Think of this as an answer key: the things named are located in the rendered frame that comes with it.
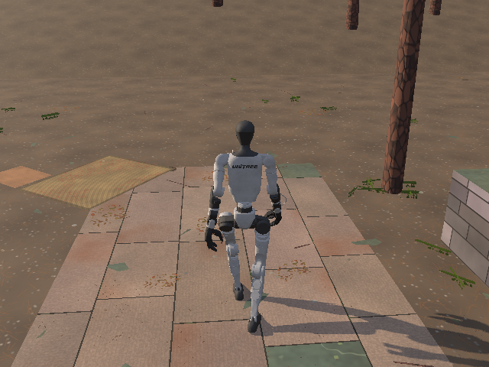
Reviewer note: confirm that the right robot forearm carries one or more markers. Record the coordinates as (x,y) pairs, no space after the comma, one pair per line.
(275,201)

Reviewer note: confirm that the right robot hand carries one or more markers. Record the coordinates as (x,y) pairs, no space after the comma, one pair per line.
(271,215)

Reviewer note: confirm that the left robot hand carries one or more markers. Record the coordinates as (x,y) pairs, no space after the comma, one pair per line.
(208,238)

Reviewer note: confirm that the left robot upper arm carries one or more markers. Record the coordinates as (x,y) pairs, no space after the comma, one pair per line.
(218,174)

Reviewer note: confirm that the robot right shin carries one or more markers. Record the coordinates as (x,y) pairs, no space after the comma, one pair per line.
(257,286)

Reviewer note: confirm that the robot right foot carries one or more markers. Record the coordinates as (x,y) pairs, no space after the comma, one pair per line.
(252,326)

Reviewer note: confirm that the right robot upper arm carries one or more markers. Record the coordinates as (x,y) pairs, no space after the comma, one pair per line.
(271,173)

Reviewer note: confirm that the left robot forearm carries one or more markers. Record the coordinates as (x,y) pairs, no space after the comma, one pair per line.
(213,210)

